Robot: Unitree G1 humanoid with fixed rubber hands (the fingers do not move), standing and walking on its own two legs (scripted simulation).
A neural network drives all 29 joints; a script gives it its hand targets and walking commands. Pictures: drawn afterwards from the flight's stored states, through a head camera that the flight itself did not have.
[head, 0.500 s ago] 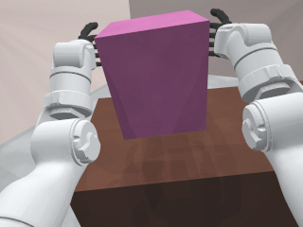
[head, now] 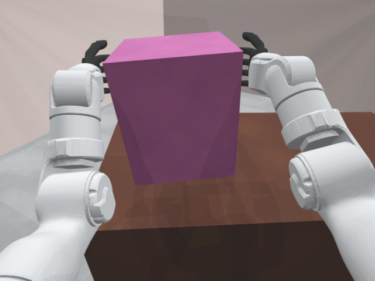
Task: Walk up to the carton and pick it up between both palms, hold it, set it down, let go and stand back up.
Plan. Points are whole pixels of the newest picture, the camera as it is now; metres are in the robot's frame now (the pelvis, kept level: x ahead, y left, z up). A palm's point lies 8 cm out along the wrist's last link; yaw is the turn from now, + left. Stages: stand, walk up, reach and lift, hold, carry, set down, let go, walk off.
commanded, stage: hold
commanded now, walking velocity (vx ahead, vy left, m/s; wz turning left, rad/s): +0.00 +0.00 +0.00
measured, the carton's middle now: (178, 106) +0.40 +0.01 +0.27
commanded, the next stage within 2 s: none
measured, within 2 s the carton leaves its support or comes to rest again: neither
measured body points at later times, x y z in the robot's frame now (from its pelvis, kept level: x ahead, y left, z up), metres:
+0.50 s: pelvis +0.00 -0.01 +0.00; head -0.11 -0.01 +0.43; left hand +0.39 +0.10 +0.39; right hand +0.35 -0.20 +0.40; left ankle +0.00 +0.13 -0.75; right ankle +0.01 -0.11 -0.75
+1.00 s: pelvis -0.02 -0.01 -0.01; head -0.11 +0.02 +0.43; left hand +0.37 +0.14 +0.41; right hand +0.33 -0.16 +0.44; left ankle +0.00 +0.13 -0.75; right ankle +0.01 -0.11 -0.75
